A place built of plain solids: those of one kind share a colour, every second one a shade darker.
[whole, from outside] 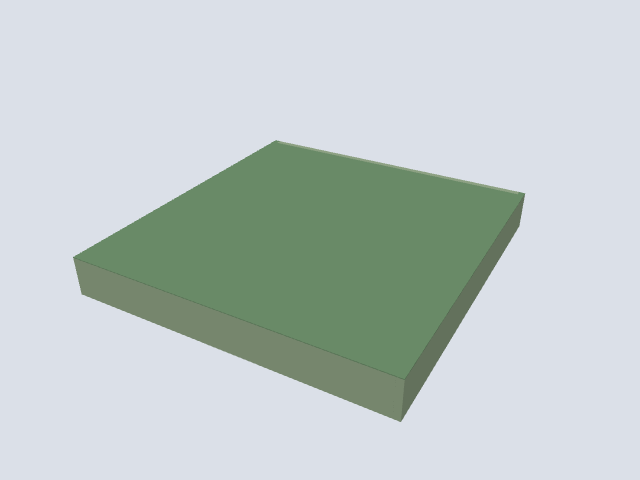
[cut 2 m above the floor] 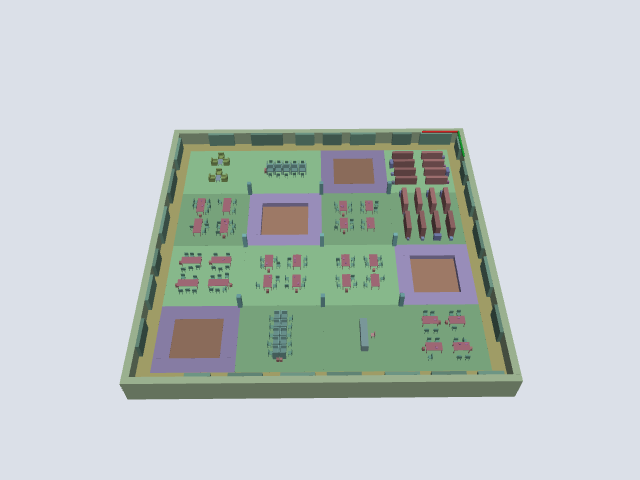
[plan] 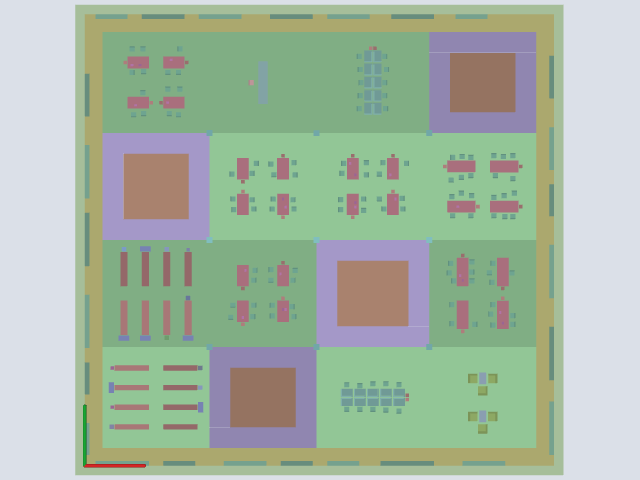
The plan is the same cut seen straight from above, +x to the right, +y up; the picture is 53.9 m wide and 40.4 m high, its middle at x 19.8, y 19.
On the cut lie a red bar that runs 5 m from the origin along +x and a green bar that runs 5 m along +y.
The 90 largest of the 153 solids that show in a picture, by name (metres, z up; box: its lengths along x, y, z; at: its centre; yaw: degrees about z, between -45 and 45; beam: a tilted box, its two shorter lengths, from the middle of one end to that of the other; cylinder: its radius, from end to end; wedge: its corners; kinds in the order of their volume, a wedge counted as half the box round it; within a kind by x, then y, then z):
{
 "floor_bay_1": {"box": [9.0, 8.5, 1.5], "at": [6.0, 5.75, -0.75]},
 "floor_bay_2": {"box": [9.0, 9.0, 1.5], "at": [6.0, 14.5, -0.75]},
 "floor_bay_3": {"box": [9.0, 8.5, 1.5], "at": [6.0, 32.25, -0.75]},
 "floor_bay_4": {"box": [9.0, 9.0, 1.5], "at": [15.0, 14.5, -0.75]},
 "floor_bay_5": {"box": [9.0, 9.0, 1.5], "at": [15.0, 23.5, -0.75]},
 "floor_bay_6": {"box": [9.0, 8.5, 1.5], "at": [15.0, 32.25, -0.75]},
 "floor_bay_7": {"box": [9.5, 8.5, 1.5], "at": [24.25, 5.75, -0.75]},
 "floor_bay_8": {"box": [9.5, 9.0, 1.5], "at": [24.25, 23.5, -0.75]},
 "floor_bay_9": {"box": [9.5, 8.5, 1.5], "at": [24.25, 32.25, -0.75]},
 "floor_bay_10": {"box": [9.0, 8.5, 1.5], "at": [33.5, 5.75, -0.75]},
 "floor_bay_11": {"box": [9.0, 9.0, 1.5], "at": [33.5, 14.5, -0.75]},
 "floor_bay_12": {"box": [9.0, 9.0, 1.5], "at": [33.5, 23.5, -0.75]},
 "wall_1": {"box": [0.8, 38.0, 5.0], "at": [-0.4, 19.0, 1.0]},
 "wall_2": {"box": [41.1, 0.8, 5.0], "at": [19.75, -0.4, 1.0]},
 "wall_3": {"box": [41.1, 0.8, 5.0], "at": [19.75, 38.4, 1.0]},
 "wall_4": {"box": [0.8, 38.0, 5.0], "at": [39.9, 19.0, 1.0]},
 "floor_aisle_1": {"box": [1.5, 35.0, 1.5], "at": [0.75, 19.0, -0.75]},
 "floor_aisle_2": {"box": [39.5, 1.5, 1.5], "at": [19.75, 0.75, -0.75]},
 "floor_aisle_3": {"box": [39.5, 1.5, 1.5], "at": [19.75, 37.25, -0.75]},
 "floor_aisle_4": {"box": [1.5, 35.0, 1.5], "at": [38.75, 19.0, -0.75]},
 "floor_rim_1": {"box": [1.75, 5.5, 1.5], "at": [2.37, 23.5, -0.75]},
 "floor_rim_2": {"box": [9.0, 1.75, 1.5], "at": [6.0, 19.87, -0.75]},
 "floor_rim_3": {"box": [9.0, 1.75, 1.5], "at": [6.0, 27.13, -0.75]},
 "floor_rim_4": {"box": [1.75, 5.5, 1.5], "at": [9.63, 23.5, -0.75]},
 "floor_rim_5": {"box": [1.75, 5.0, 1.5], "at": [11.37, 5.75, -0.75]},
 "floor_rim_6": {"box": [9.0, 1.75, 1.5], "at": [15.0, 2.37, -0.75]},
 "floor_rim_7": {"box": [9.0, 1.75, 1.5], "at": [15.0, 9.13, -0.75]},
 "floor_rim_8": {"box": [1.75, 5.0, 1.5], "at": [18.63, 5.75, -0.75]},
 "floor_rim_9": {"box": [1.75, 5.5, 1.5], "at": [20.37, 14.5, -0.75]},
 "floor_rim_10": {"box": [9.5, 1.75, 1.5], "at": [24.25, 10.87, -0.75]},
 "floor_rim_11": {"box": [9.5, 1.75, 1.5], "at": [24.25, 18.13, -0.75]},
 "floor_rim_12": {"box": [1.75, 5.5, 1.5], "at": [28.13, 14.5, -0.75]},
 "floor_rim_13": {"box": [1.75, 5.0, 1.5], "at": [29.87, 32.25, -0.75]},
 "floor_rim_14": {"box": [9.0, 1.75, 1.5], "at": [33.5, 28.87, -0.75]},
 "floor_rim_15": {"box": [9.0, 1.75, 1.5], "at": [33.5, 35.63, -0.75]},
 "floor_rim_16": {"box": [1.75, 5.0, 1.5], "at": [37.13, 32.25, -0.75]},
 "ceil_hall_1": {"box": [41.1, 39.6, 0.1], "at": [19.75, 19.0, 3.45]},
 "floor_well_1": {"box": [5.5, 5.5, 0.8], "at": [6.0, 23.5, -1.1]},
 "floor_well_2": {"box": [5.5, 5.0, 1.5], "at": [15.0, 5.75, -0.75]},
 "floor_well_3": {"box": [6.0, 5.5, 0.8], "at": [24.25, 14.5, -1.1]},
 "floor_well_4": {"box": [5.5, 5.0, 1.5], "at": [33.5, 32.25, -0.75]},
 "wallshelf_1": {"box": [0.4, 2.7, 2.1], "at": [0.2, 2.25, 1.05]},
 "wallshelf_2": {"box": [0.4, 2.7, 2.1], "at": [0.2, 7.35, 1.05]},
 "wallshelf_3": {"box": [0.4, 4.5, 2.1], "at": [0.2, 12.15, 1.05]},
 "wallshelf_4": {"box": [0.4, 4.5, 2.1], "at": [0.2, 19.05, 1.05]},
 "wallshelf_5": {"box": [0.4, 4.5, 2.1], "at": [0.2, 24.75, 1.05]},
 "wallshelf_6": {"box": [0.4, 3.6, 2.1], "at": [0.2, 31.2, 1.05]},
 "wallshelf_7": {"box": [2.7, 0.4, 2.1], "at": [2.25, 37.8, 1.05]},
 "wallshelf_8": {"box": [4.5, 0.4, 2.1], "at": [3.15, 0.2, 1.05]},
 "wallshelf_9": {"box": [3.6, 0.4, 2.1], "at": [6.6, 37.8, 1.05]},
 "wallshelf_10": {"box": [2.7, 0.4, 2.1], "at": [7.95, 0.2, 1.05]},
 "wallshelf_11": {"box": [3.6, 0.4, 2.1], "at": [11.4, 37.8, 1.05]},
 "wallshelf_12": {"box": [3.6, 0.4, 2.1], "at": [13.5, 0.2, 1.05]},
 "wallshelf_13": {"box": [3.6, 0.4, 2.1], "at": [17.4, 37.8, 1.05]},
 "wallshelf_14": {"box": [2.7, 0.4, 2.1], "at": [17.85, 0.2, 1.05]},
 "wallshelf_15": {"box": [2.7, 0.4, 2.1], "at": [21.75, 0.2, 1.05]},
 "wallshelf_16": {"box": [3.6, 0.4, 2.1], "at": [22.2, 37.8, 1.05]},
 "wallshelf_17": {"box": [4.5, 0.4, 2.1], "at": [27.15, 0.2, 1.05]},
 "wallshelf_18": {"box": [3.6, 0.4, 2.1], "at": [27.6, 37.8, 1.05]},
 "wallshelf_19": {"box": [2.7, 0.4, 2.1], "at": [32.55, 37.8, 1.05]},
 "wallshelf_20": {"box": [3.6, 0.4, 2.1], "at": [33.6, 0.2, 1.05]},
 "wallshelf_21": {"box": [0.4, 4.5, 2.1], "at": [39.3, 3.15, 1.05]},
 "wallshelf_22": {"box": [0.4, 4.5, 2.1], "at": [39.3, 9.45, 1.05]},
 "wallshelf_23": {"box": [0.4, 4.5, 2.1], "at": [39.3, 16.35, 1.05]},
 "wallshelf_24": {"box": [0.4, 2.7, 2.1], "at": [39.3, 22.35, 1.05]},
 "wallshelf_25": {"box": [0.4, 3.6, 2.1], "at": [39.3, 26.7, 1.05]},
 "wallshelf_26": {"box": [0.4, 3.6, 2.1], "at": [39.3, 32.7, 1.05]},
 "range_1": {"box": [0.6, 2.9, 2.1], "at": [3.3, 12.45, 1.05]},
 "range_2": {"box": [0.6, 2.9, 2.1], "at": [3.3, 16.55, 1.05]},
 "range_3": {"box": [2.9, 0.45, 1.2], "at": [3.95, 3.27, 0.6]},
 "range_4": {"box": [2.9, 0.45, 1.2], "at": [3.95, 4.92, 0.6]},
 "range_5": {"box": [2.9, 0.45, 1.2], "at": [3.95, 6.58, 0.6]},
 "range_6": {"box": [2.9, 0.45, 1.2], "at": [3.95, 8.22, 0.6]},
 "range_7": {"box": [0.6, 2.9, 2.1], "at": [5.1, 12.45, 1.05]},
 "range_8": {"box": [0.6, 2.9, 2.1], "at": [5.1, 16.55, 1.05]},
 "range_9": {"box": [0.6, 2.9, 2.1], "at": [6.9, 12.45, 1.05]},
 "range_10": {"box": [0.6, 2.9, 2.1], "at": [6.9, 16.55, 1.05]},
 "range_11": {"box": [2.9, 0.45, 1.2], "at": [8.05, 3.27, 0.6]},
 "range_12": {"box": [2.9, 0.45, 1.2], "at": [8.05, 4.92, 0.6]},
 "range_13": {"box": [2.9, 0.45, 1.2], "at": [8.05, 6.58, 0.6]},
 "range_14": {"box": [2.9, 0.45, 1.2], "at": [8.05, 8.22, 0.6]},
 "range_15": {"box": [0.6, 2.9, 2.1], "at": [8.7, 12.45, 1.05]},
 "range_16": {"box": [0.6, 2.9, 2.1], "at": [8.7, 16.55, 1.05]},
 "wall_column_1": {"box": [0.5, 0.5, 3.5], "at": [10.5, 10.0, 1.65]},
 "wall_column_2": {"box": [0.5, 0.5, 3.5], "at": [10.5, 19.0, 1.65]},
 "wall_column_3": {"box": [0.5, 0.5, 3.5], "at": [10.5, 28.0, 1.65]},
 "wall_column_4": {"box": [0.5, 0.5, 3.5], "at": [19.5, 10.0, 1.65]},
 "wall_column_5": {"box": [0.5, 0.5, 3.5], "at": [19.5, 19.0, 1.65]},
 "wall_column_6": {"box": [0.5, 0.5, 3.5], "at": [19.5, 28.0, 1.65]},
 "desk_counter_1": {"box": [0.8, 3.6, 1.05], "at": [15.0, 32.25, 0.53]}
}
